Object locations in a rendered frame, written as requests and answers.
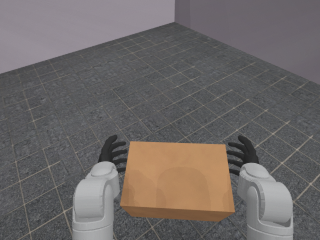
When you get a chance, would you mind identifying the right robot forearm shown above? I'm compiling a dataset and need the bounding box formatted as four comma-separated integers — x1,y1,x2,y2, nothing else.
237,163,294,240

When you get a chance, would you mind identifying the left robot hand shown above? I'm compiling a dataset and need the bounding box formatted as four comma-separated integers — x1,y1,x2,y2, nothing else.
98,134,128,173

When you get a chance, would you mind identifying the right robot hand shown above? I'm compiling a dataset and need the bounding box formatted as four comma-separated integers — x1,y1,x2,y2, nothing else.
226,135,260,176

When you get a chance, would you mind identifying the left robot forearm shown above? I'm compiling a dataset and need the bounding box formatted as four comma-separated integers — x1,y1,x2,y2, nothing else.
72,161,120,240

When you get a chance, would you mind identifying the carton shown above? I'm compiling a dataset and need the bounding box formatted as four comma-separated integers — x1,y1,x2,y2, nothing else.
120,141,235,222

